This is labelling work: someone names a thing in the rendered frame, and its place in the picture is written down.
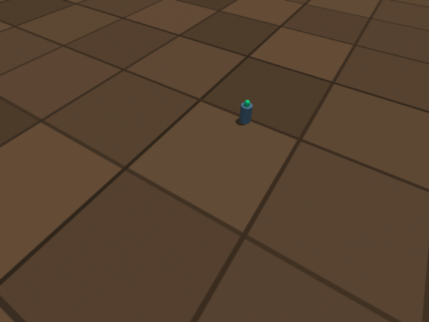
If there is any bottle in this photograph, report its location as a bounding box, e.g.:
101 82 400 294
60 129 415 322
239 100 253 124

